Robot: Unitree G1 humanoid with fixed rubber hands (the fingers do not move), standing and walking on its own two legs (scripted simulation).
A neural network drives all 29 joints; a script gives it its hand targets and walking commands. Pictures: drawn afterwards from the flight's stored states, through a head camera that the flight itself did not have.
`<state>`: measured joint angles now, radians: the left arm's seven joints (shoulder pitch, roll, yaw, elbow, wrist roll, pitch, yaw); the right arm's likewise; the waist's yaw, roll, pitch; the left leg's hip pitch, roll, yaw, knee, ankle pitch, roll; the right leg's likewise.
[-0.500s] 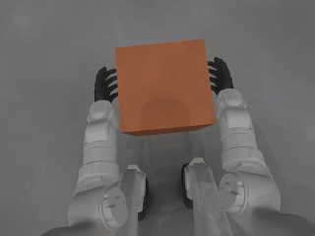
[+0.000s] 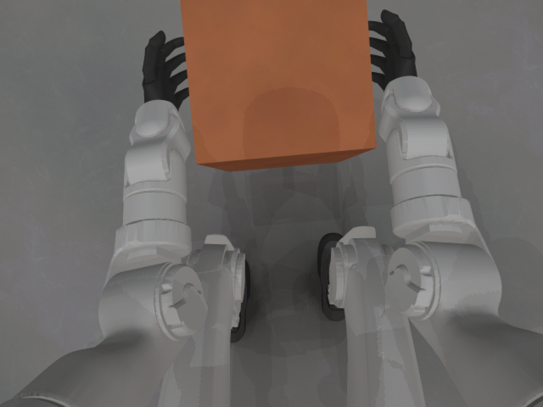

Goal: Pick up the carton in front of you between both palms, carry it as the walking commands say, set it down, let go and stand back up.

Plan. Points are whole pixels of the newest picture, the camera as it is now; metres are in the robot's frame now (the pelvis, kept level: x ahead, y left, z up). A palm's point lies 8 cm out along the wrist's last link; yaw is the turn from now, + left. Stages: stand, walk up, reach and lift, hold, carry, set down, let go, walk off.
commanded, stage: set down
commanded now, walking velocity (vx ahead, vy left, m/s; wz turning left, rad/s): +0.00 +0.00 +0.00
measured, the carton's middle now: (279, 97) +0.51 -0.02 -0.19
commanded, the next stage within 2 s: none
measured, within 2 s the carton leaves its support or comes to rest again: rests again in 0.78 s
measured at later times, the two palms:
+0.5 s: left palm (197, 107) +0.52 +0.12 -0.25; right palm (373, 84) +0.54 -0.18 -0.25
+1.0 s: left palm (197, 112) +0.52 +0.13 -0.27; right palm (369, 92) +0.53 -0.18 -0.27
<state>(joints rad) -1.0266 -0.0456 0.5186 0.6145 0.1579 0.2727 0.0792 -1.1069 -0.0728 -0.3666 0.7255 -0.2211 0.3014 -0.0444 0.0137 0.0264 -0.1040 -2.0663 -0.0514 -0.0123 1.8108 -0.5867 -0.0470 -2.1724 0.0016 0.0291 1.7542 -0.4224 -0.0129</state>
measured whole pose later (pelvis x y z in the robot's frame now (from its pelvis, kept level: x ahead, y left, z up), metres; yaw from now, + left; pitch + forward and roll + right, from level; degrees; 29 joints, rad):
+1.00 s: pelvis -0.02 +0.01 -0.11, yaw +1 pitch +38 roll +2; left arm -1.37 0.13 0.35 0.93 0.01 0.19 0.12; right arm -1.46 -0.33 -0.22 1.09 -0.02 0.19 -0.03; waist -0.01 0.03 0.29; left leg -2.26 -0.11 -0.01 2.22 -0.64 -0.06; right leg -2.36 -0.03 0.04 2.15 -0.46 -0.01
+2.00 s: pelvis -0.01 +0.01 -0.10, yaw +0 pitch +35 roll +1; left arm -1.32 0.27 0.11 0.91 -0.23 0.09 0.17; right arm -1.41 -0.46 -0.10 1.09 0.20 0.05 -0.06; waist 0.01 0.04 0.34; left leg -2.17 -0.10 0.00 2.22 -0.67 -0.04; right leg -2.27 -0.02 0.04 2.15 -0.49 0.02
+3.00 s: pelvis +0.03 +0.00 +0.15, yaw -1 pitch +46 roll +3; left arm -0.99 0.18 0.32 0.78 0.00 0.14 0.04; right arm -1.08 -0.30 -0.28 0.88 -0.06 0.16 0.02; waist 0.02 0.00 -0.10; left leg -1.59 -0.04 -0.03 1.20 -0.41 -0.04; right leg -1.67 0.01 0.03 1.16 -0.29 -0.01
